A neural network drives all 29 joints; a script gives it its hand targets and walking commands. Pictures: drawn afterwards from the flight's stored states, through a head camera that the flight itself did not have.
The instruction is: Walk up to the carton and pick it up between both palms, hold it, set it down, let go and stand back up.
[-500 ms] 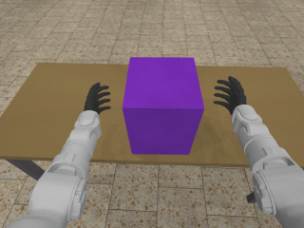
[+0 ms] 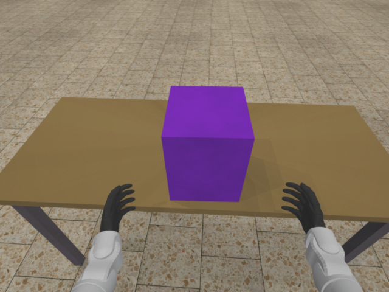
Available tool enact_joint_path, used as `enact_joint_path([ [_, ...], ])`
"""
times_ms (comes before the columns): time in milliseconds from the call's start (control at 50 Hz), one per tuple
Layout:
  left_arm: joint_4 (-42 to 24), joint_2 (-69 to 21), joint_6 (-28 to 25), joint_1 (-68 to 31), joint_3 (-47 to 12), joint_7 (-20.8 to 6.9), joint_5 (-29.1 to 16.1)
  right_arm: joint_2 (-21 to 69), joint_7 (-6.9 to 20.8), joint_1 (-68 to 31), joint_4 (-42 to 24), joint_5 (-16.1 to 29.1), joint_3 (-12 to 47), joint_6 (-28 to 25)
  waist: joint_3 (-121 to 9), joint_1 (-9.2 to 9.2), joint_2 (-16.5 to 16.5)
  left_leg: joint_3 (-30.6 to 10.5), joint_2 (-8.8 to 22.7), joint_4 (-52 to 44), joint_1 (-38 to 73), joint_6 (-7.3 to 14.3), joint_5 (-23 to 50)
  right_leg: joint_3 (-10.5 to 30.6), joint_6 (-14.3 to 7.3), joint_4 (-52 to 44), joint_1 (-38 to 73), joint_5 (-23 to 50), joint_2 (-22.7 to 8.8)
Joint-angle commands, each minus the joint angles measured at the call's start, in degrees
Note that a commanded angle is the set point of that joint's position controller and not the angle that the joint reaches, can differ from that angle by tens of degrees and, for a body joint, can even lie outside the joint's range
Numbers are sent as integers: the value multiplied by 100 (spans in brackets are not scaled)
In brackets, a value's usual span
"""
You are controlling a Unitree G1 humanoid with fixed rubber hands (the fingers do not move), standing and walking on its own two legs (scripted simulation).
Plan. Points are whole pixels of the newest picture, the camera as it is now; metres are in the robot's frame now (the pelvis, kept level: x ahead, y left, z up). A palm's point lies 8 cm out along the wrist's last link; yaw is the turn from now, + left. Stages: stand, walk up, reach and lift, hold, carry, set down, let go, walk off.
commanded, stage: set down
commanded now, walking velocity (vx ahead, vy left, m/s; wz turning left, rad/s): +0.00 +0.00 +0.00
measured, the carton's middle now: (205, 145) +0.52 -0.01 +0.01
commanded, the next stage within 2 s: let go in 1.50 s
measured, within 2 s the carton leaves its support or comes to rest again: neither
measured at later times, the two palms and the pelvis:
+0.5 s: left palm (104, 264) +0.22 +0.21 -0.05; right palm (309, 260) +0.23 -0.22 -0.05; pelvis +0.05 -0.02 +0.02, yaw +1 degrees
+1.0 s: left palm (98, 275) +0.20 +0.23 -0.07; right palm (301, 275) +0.20 -0.20 -0.06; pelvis +0.06 +0.02 +0.02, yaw -2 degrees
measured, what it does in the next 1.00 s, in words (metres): shifts its weight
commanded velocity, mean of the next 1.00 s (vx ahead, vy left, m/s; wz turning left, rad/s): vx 0.00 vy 0.00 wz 0.00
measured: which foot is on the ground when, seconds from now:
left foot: down 0.00-1.00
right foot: down 0.00-1.00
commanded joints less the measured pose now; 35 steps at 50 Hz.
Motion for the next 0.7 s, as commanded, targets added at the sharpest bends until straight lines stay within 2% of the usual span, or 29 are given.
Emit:
enact_joint_path([
  [0,57,471,-128,-2611,174,-132,4,-521,92,-2449,-166,53,201,59,-779,105,-296,22,-86,-455,233,254,-972,237,-29,-757,190,-1864,-111],
  [60,778,439,454,-2234,454,-304,399,-615,-25,-2197,727,49,327,326,-295,71,-313,30,-158,-502,550,211,-743,335,-105,-931,508,-1600,-187],
  [80,343,670,455,-2583,589,-315,345,-607,-122,-2381,359,94,212,253,-501,74,-354,70,-201,-482,620,206,-538,377,-33,-1018,600,-1382,-234],
  [100,760,361,675,-1545,629,-381,621,-453,-200,-1617,905,77,456,295,-144,62,-465,38,-197,-497,1003,169,-198,394,-46,-1128,817,-1045,-204],
  [120,102,609,676,-2169,842,-383,654,-528,-276,-2116,329,55,293,183,-598,161,-330,86,-216,-535,954,127,-111,374,22,-1140,890,-919,-208],
  [140,287,235,948,-799,922,-429,1022,-293,-328,-1027,842,-10,543,236,-173,112,-292,54,-224,-604,1381,75,313,428,6,-1231,1329,-239,-178],
  [160,-36,353,1093,-674,1153,-545,1260,-248,-404,-787,723,-148,531,157,-374,128,-241,143,-267,-731,1467,46,449,397,72,-1269,1643,254,-182],
  [180,-916,693,975,-1206,1214,-522,1116,-351,-480,-1259,-257,-304,269,-122,-959,153,-254,191,-271,-796,1326,64,632,388,201,-1175,1811,832,-195],
  [200,-972,515,1096,-605,1175,-515,1279,-319,-533,-827,-129,-395,305,-195,-558,54,-72,179,-257,-872,1488,0,717,379,214,-1171,2033,1345,-159],
  [220,-1274,529,1120,-580,1183,-564,1307,-274,-575,-750,-342,-472,249,-300,-674,11,-46,220,-258,-922,1556,-25,823,376,255,-1194,2181,1671,-167],
  [240,-1996,644,907,-667,1221,-536,1132,-271,-575,-718,-1098,-482,125,-536,-953,45,-148,250,-271,-924,1449,-28,899,376,320,-1126,2434,2028,-180],
  [260,-2207,698,790,-697,1179,-472,1089,-326,-585,-787,-1350,-530,77,-627,-798,0,-194,236,-268,-934,1253,-12,699,388,346,-1037,2515,2083,-181],
  [280,-2135,505,860,124,1221,-481,1283,-180,-601,-78,-1098,-563,209,-596,-528,-11,-123,205,-268,-991,1386,-28,800,419,317,-1079,2833,2318,-180],
  [320,-2645,584,711,332,1258,-536,1252,-145,-590,273,-1528,-592,224,-742,-758,51,-34,240,-261,-1119,1497,-42,1069,438,353,-1102,3164,2804,-235],
  [340,-2516,531,812,619,1161,-574,1380,-173,-582,556,-1196,-631,269,-671,-457,-91,95,188,-221,-1121,1680,-69,1064,447,342,-1174,3032,2806,-246],
  [380,-3234,701,506,596,1125,-516,1119,-185,-530,656,-2027,-511,167,-881,-700,8,126,208,-223,-1067,1680,-60,1145,424,359,-1165,2932,2767,-269],
  [400,-3191,688,435,635,993,-479,1080,-184,-483,743,-1938,-492,185,-880,-634,-70,224,213,-192,-1058,1707,-87,988,401,326,-1171,2759,2451,-256],
  [420,-3238,583,425,846,999,-446,1074,-130,-422,840,-1952,-455,221,-850,-554,-49,218,173,-165,-1138,1712,-95,1040,411,276,-1218,2866,2365,-235],
  [440,-3095,701,468,889,943,-467,1048,-159,-407,843,-1928,-537,168,-804,-563,-116,139,189,-163,-1122,1737,-84,926,393,271,-1239,2736,2279,-246],
  [460,-3274,737,384,946,908,-461,927,-129,-376,922,-2245,-447,206,-856,-597,-51,112,201,-176,-1075,1663,-65,951,410,287,-1216,2708,2305,-268],
  [480,-3186,751,357,940,799,-457,881,-218,-359,948,-2210,-480,129,-861,-496,-151,50,158,-162,-1054,1658,-56,833,388,293,-1198,2576,2260,-277],
  [520,-3463,929,176,774,794,-400,658,-216,-308,790,-2737,-316,200,-922,-697,-14,-34,145,-169,-1005,1510,-2,862,407,323,-1103,2622,2385,-305],
  [540,-3017,752,298,1142,725,-401,762,-254,-274,969,-2296,-310,282,-841,-470,-74,26,92,-133,-1044,1614,-18,849,392,274,-1111,2599,2391,-274],
  [560,-2547,706,495,1362,722,-509,840,-194,-292,1170,-1939,-355,393,-682,-148,-126,-163,109,-151,-1099,1731,38,797,395,296,-1261,2586,2366,-297],
  [600,-2042,557,817,1602,834,-687,997,-244,-317,1334,-1415,-366,541,-552,36,-75,-184,79,-156,-1214,2125,42,1081,318,294,-1415,2475,2593,-277],
  [620,-1135,304,1232,1932,787,-820,1315,-376,-315,1536,-335,-528,671,-354,553,-137,-13,38,-123,-1296,2404,-14,1130,281,216,-1582,2190,2387,-243],
  [640,-2043,447,1096,1696,982,-818,1157,-333,-315,1432,-1217,-365,596,-539,-86,113,-120,99,-127,-1240,2556,-13,1528,231,264,-1570,2311,2506,-202],
  [660,-1817,339,1179,1851,877,-820,1232,-420,-333,1423,-1042,-381,641,-538,288,31,-124,38,-133,-1198,2652,-46,1590,236,257,-1579,2201,2612,-193],
  [680,-1558,229,1337,1958,941,-837,1428,-490,-319,1550,-553,-478,673,-459,529,51,-56,36,-103,-1254,2823,-97,1714,190,208,-1659,2096,2485,-127],
])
